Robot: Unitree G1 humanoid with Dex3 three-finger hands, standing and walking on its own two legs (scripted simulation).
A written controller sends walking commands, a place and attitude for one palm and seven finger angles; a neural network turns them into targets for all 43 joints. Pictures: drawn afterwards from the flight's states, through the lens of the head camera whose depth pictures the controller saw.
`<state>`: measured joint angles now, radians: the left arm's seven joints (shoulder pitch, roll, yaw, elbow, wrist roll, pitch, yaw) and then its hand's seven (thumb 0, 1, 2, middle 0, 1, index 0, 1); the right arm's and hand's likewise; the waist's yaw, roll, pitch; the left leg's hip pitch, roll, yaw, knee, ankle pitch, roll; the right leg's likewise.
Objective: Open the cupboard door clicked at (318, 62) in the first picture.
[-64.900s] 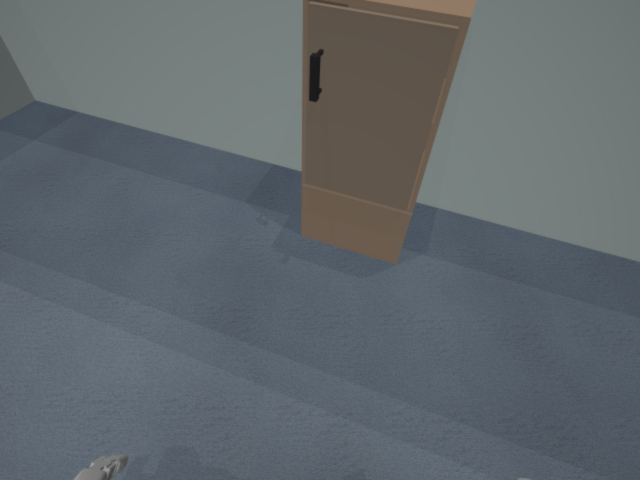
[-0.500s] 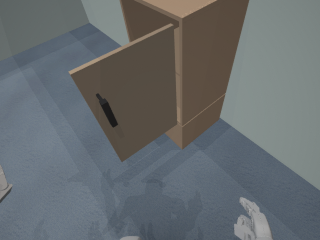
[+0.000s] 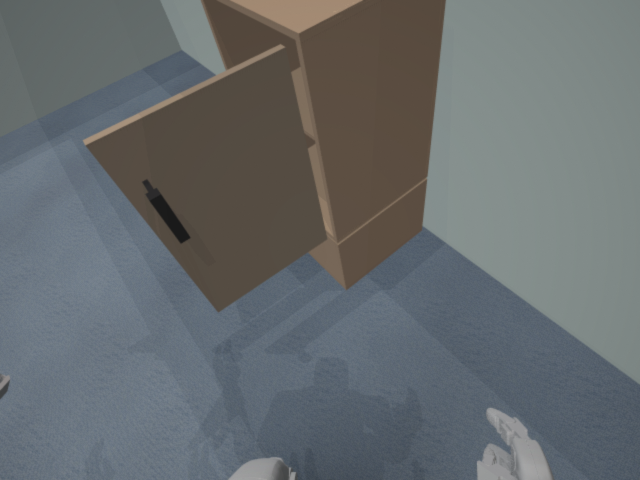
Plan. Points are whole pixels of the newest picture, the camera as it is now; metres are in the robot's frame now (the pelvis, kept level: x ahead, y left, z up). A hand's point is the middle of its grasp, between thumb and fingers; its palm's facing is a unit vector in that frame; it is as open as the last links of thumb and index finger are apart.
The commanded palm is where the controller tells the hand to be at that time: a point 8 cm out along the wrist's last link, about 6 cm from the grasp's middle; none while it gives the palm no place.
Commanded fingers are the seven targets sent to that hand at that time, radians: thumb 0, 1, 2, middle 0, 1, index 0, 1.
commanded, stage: stop stepping back and stand still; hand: left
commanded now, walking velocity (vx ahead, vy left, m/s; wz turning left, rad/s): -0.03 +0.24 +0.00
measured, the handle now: (165, 211) +0.57 +0.33 -0.04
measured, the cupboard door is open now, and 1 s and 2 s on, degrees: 87 87 87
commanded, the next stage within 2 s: let the arm hang, fingers relaxed in 0.50 s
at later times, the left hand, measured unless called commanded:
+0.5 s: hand (35, 476) +0.12 +0.22 +0.14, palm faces +0.48 -0.64 -0.60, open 7.4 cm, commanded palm +0.06 +0.23 +0.16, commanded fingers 0.00 0.90 0.90 -0.20 -0.30 -0.20 -0.30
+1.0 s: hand out of the picture -0.13 +0.16 -0.20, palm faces +0.10 -0.98 -0.19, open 7.0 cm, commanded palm none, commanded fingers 0.00 0.90 0.90 -0.20 -0.30 -0.20 -0.30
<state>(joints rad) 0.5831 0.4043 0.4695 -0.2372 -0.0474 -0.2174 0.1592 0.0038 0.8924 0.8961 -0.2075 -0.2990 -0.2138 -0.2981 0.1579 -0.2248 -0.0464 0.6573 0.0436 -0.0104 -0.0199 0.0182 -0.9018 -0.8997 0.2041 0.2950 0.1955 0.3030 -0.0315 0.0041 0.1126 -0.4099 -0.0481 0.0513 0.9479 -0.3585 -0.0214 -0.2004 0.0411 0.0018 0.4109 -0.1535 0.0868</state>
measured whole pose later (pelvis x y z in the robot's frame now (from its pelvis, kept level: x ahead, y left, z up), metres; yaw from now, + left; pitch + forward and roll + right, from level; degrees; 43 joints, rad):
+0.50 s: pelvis -0.06 -0.08 -0.01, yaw +4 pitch -1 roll +6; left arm 0.53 0.38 0.45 -0.21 -0.05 -0.24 0.15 0.00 0.89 0.90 -0.20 -0.30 -0.21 -0.30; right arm 0.21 -0.26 -0.05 0.66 0.04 -0.04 -0.02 0.02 -0.90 -0.90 0.20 0.29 0.19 0.30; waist -0.02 0.04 0.09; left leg -0.45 -0.05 0.01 1.08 -0.32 -0.02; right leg -0.26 0.00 0.08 0.44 -0.16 -0.06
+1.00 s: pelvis -0.13 -0.03 -0.03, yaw +4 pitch -1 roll +1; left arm 0.34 0.22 0.03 0.89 0.02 0.08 0.02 -0.01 0.98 0.90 -0.20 -0.30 -0.21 -0.30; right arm 0.32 -0.14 0.03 0.93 -0.03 0.04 -0.02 0.01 -0.93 -0.90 0.21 0.30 0.20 0.30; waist 0.01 -0.09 0.07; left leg -0.21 -0.04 0.11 0.52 -0.30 0.07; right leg -0.32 0.00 0.05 0.67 -0.35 0.00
